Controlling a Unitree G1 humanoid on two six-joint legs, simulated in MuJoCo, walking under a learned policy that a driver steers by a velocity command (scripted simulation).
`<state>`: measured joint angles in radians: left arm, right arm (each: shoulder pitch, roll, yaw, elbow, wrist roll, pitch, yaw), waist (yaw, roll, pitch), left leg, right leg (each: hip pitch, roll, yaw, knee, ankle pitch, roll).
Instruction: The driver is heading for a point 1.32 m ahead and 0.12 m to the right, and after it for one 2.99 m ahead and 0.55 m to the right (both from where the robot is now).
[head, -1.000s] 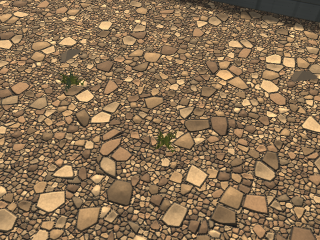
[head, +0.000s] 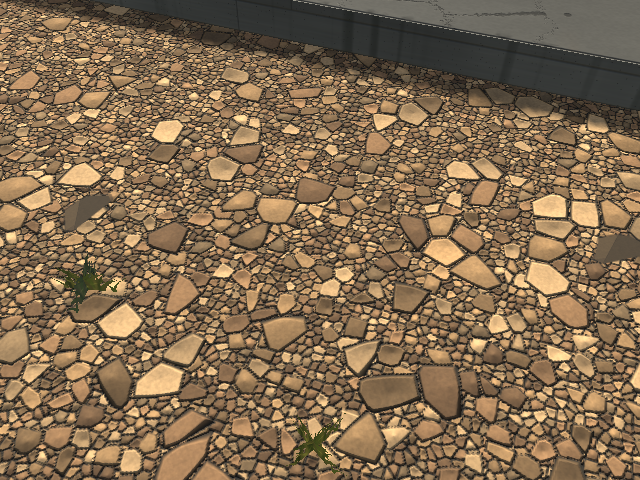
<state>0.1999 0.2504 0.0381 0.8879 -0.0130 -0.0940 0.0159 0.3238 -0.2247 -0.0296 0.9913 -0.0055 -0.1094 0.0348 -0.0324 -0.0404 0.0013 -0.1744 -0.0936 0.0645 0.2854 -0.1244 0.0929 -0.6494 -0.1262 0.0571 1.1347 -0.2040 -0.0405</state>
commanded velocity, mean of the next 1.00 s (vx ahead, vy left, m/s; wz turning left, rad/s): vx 0.50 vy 0.00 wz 0.00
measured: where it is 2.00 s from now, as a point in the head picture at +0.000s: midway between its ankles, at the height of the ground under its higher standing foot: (329, 268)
